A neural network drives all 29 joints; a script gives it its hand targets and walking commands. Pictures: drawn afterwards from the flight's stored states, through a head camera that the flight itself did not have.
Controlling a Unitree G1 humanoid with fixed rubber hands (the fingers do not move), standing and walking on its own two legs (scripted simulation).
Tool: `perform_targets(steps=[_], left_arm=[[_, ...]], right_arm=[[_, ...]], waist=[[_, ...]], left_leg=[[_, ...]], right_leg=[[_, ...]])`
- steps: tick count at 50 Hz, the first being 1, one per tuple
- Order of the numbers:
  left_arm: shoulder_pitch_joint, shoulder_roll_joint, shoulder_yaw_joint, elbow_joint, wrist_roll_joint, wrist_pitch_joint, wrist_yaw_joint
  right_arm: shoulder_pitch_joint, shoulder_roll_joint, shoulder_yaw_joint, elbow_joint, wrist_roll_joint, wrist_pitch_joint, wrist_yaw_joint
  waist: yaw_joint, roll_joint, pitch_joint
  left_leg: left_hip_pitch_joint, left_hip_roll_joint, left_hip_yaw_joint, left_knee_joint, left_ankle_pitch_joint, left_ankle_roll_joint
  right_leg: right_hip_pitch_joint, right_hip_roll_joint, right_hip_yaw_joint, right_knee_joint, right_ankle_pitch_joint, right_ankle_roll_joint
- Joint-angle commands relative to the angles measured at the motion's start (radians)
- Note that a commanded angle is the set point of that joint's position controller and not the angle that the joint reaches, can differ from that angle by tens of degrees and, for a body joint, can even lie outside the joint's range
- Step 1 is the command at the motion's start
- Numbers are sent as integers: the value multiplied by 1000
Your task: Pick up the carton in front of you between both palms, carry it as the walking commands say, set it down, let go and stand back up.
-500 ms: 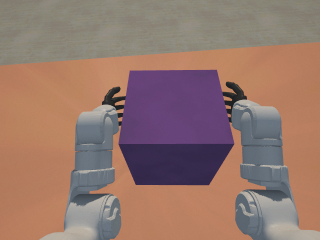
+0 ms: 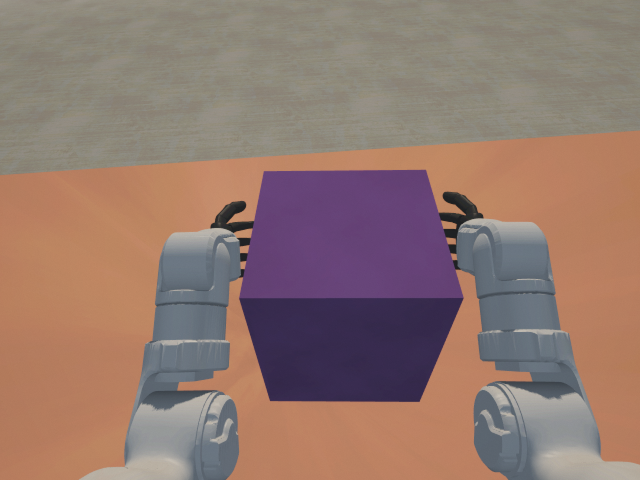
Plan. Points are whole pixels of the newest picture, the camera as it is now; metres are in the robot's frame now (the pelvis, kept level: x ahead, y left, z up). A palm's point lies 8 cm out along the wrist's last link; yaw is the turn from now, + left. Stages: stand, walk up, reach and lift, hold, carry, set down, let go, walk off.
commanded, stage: carry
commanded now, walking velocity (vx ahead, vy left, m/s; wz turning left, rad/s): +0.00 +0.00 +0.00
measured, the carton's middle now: (344, 290) +0.34 +0.00 +0.05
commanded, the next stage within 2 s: none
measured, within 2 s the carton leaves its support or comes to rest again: neither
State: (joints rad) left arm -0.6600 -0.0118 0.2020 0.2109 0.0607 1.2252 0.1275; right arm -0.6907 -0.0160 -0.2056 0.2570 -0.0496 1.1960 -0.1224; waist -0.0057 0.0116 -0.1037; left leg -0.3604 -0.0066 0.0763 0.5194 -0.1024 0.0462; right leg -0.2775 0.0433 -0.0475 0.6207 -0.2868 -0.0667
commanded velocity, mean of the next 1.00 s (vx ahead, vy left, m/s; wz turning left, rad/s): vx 0.00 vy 0.00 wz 0.00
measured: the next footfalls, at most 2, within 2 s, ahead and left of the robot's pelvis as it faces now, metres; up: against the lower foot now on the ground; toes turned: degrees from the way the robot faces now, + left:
none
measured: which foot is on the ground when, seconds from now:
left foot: down 0.00-1.00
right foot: down 0.00-1.00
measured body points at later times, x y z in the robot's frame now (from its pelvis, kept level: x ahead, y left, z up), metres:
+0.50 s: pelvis -0.01 +0.00 +0.00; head -0.03 +0.00 +0.45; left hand +0.35 +0.14 +0.12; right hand +0.36 -0.16 +0.13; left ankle +0.04 +0.09 -0.73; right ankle -0.04 -0.08 -0.72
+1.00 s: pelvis -0.01 +0.00 +0.00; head -0.03 -0.01 +0.45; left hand +0.35 +0.14 +0.12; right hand +0.36 -0.16 +0.13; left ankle +0.04 +0.09 -0.73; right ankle -0.04 -0.08 -0.72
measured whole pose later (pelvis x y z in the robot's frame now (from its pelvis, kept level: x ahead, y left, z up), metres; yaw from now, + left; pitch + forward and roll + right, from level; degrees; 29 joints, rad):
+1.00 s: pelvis -0.01 +0.00 +0.00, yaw +0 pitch +2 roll +0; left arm -0.69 0.00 0.20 0.25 0.05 1.23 0.13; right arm -0.71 -0.02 -0.21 0.29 -0.05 1.21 -0.12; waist 0.00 0.01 -0.10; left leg -0.36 0.00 0.08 0.52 -0.09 0.04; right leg -0.28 0.05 -0.05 0.62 -0.28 -0.07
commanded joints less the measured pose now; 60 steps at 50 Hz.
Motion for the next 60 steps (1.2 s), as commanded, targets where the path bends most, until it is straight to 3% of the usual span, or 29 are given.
perform_targets(steps=[1,9,29,60], left_arm=[[-748,-1057,-542,-85,-390,-40,-226],[-760,-1065,-513,-37,-389,-45,-229],[-780,-1084,-532,-90,-411,-33,-218],[-780,-1082,-528,-76,-406,-33,-224]], right_arm=[[-692,1117,545,-68,403,-9,242],[-700,1116,508,-25,389,-15,237],[-718,1123,524,-78,406,-2,229],[-717,1121,519,-64,400,-2,233]], waist=[[6,-17,-309],[8,-16,-297],[8,-10,-365],[10,-11,-346]], left_leg=[[179,149,-143,-62,107,43],[181,152,-137,-59,140,35],[203,157,-133,-21,280,43],[198,159,-134,-37,232,41]], right_leg=[[22,-166,146,-126,175,-30],[10,-166,146,-128,217,-24],[55,-158,138,-76,333,-19],[44,-160,143,-91,290,-20]])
